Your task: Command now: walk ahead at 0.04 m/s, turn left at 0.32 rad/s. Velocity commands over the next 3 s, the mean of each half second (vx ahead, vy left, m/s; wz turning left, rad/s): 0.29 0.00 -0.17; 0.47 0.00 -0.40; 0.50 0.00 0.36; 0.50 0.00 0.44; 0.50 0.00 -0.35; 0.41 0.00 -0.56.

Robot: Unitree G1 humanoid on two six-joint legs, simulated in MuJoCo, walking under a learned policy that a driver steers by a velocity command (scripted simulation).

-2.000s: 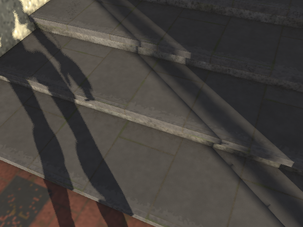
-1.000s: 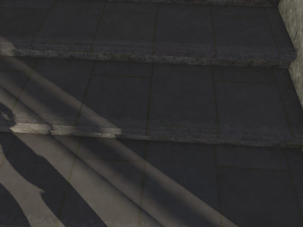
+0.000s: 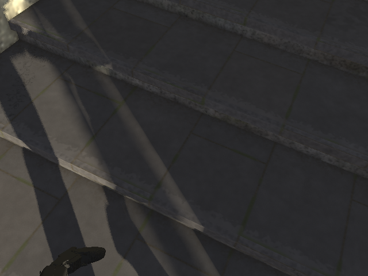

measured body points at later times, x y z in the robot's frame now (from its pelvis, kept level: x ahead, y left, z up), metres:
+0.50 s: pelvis +0.16 -0.07 +0.12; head +0.17 -0.11 +0.56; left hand +0.10 +0.15 +0.00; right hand +0.39 -0.28 +0.05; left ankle +0.31 +0.07 -0.55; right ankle +0.07 -0.17 -0.63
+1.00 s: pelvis +0.41 -0.12 +0.11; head +0.44 -0.14 +0.55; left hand +0.70 -0.06 +0.05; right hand +0.23 -0.29 -0.03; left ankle +0.37 +0.04 -0.63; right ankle +0.48 -0.31 -0.40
